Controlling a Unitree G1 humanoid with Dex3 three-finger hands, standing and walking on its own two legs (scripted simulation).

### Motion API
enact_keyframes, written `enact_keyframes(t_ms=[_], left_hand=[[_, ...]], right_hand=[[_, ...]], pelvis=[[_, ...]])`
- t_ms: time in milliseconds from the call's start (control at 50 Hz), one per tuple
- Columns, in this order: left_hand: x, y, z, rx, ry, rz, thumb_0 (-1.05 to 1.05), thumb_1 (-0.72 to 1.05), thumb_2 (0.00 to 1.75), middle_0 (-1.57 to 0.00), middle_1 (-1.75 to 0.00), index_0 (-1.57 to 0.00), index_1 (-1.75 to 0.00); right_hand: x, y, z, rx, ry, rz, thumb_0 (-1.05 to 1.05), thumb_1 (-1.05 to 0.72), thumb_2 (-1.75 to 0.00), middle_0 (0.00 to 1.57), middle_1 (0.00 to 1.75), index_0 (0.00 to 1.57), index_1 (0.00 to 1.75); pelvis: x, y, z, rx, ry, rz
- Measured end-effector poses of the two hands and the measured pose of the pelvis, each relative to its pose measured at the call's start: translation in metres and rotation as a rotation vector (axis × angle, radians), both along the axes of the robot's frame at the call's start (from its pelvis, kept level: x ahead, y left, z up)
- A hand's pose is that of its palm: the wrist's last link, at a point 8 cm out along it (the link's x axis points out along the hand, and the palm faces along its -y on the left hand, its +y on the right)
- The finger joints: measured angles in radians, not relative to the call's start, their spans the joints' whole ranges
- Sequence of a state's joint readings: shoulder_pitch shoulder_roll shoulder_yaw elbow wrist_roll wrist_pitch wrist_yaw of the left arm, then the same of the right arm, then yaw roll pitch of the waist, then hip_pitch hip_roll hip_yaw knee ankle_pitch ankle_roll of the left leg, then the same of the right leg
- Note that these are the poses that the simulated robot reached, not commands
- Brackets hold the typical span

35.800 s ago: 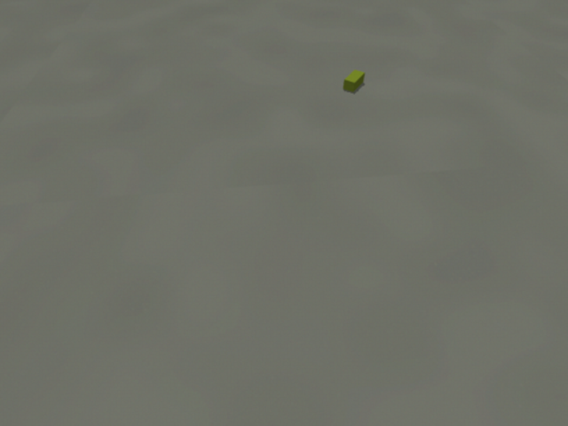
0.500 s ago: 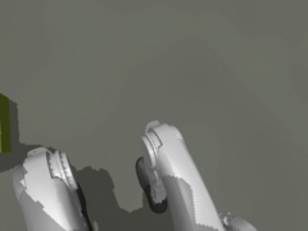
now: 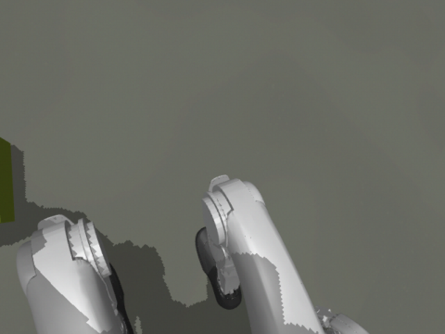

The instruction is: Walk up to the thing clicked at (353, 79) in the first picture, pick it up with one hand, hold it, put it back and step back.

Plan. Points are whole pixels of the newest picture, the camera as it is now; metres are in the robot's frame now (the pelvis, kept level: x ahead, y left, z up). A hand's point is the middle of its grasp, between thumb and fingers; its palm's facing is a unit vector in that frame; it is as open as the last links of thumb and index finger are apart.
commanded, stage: rest palm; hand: left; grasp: from above
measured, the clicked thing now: out of the picture +0.41 +0.35 -0.30
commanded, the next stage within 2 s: none
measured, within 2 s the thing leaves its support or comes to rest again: neither
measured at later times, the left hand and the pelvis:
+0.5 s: hand out of the picture +0.41 +0.32 -0.23, palm faces +0.11 -0.46 -0.88, open 14.1 cm; pelvis +0.00 +0.00 -0.01, yaw -1 degrees
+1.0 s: hand out of the picture +0.41 +0.34 -0.25, palm faces +0.09 -0.48 -0.87, open 13.6 cm; pelvis +0.00 +0.00 -0.01, yaw -2 degrees
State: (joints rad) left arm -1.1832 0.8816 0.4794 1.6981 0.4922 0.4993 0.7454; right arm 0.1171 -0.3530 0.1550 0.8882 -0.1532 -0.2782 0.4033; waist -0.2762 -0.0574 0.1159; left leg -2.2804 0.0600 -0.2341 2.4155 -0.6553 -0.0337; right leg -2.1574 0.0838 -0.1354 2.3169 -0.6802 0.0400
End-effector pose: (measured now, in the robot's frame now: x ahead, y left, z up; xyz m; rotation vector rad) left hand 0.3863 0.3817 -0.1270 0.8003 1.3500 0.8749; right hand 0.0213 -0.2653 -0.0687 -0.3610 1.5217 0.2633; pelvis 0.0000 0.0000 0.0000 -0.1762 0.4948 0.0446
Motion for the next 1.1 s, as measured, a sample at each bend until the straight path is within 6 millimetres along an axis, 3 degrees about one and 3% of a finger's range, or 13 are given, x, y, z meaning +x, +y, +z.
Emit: enact_keyframes(t_ms=[200,360,540,760,920,1100], left_hand=[[0.036,-0.038,-0.001,-0.004,-0.026,-0.005,0.0,-0.47,0.97,-0.13,-0.97,-0.11,-0.99],[0.033,-0.056,-0.025,0.001,0.013,0.015,0.0,-0.51,0.99,-0.11,-0.98,-0.08,-1.01],[0.019,-0.048,-0.053,0.001,-0.01,0.075,0.0,-0.5,0.98,-0.11,-0.98,-0.08,-1.01],[0.018,-0.029,-0.052,-0.011,-0.014,0.095,0.0,-0.44,1.01,-0.13,-1.01,-0.11,-1.04],[0.019,-0.034,-0.06,-0.024,0.008,0.063,0.0,-0.43,0.99,-0.12,-1.02,-0.11,-1.04],[0.017,-0.043,-0.079,-0.036,-0.014,0.106,0.0,-0.45,0.97,-0.11,-1.01,-0.1,-1.03]], right_hand=[[-0.011,-0.009,0.016,-0.022,0.021,-0.028,0.0,-0.94,-0.9,0.19,0.29,0.2,0.3],[-0.024,-0.019,0.027,-0.051,0.07,-0.03,0.0,-0.95,-0.91,0.19,0.29,0.19,0.3],[-0.025,-0.018,0.02,-0.05,0.115,0.014,0.0,-0.95,-0.91,0.19,0.29,0.19,0.3],[0.006,0.001,0.005,0.004,0.049,0.09,0.0,-0.95,-0.91,0.19,0.29,0.19,0.3],[0.018,0.005,0.007,0.011,0.022,0.109,0.0,-0.95,-0.91,0.19,0.29,0.19,0.3],[0.011,-0.001,0.015,-0.012,0.067,0.123,0.0,-0.95,-0.91,0.19,0.29,0.19,0.3]], pelvis=[[0.002,-0.002,0.006,-0.009,-0.004,-0.003],[0.001,-0.003,0.002,-0.015,-0.036,-0.012],[-0.003,-0.001,-0.007,-0.023,-0.073,-0.008],[0.003,0.005,-0.013,-0.041,-0.068,-0.005],[0.005,0.005,-0.013,-0.05,-0.068,-0.008],[0.005,0.004,-0.016,-0.054,-0.082,-0.008]])
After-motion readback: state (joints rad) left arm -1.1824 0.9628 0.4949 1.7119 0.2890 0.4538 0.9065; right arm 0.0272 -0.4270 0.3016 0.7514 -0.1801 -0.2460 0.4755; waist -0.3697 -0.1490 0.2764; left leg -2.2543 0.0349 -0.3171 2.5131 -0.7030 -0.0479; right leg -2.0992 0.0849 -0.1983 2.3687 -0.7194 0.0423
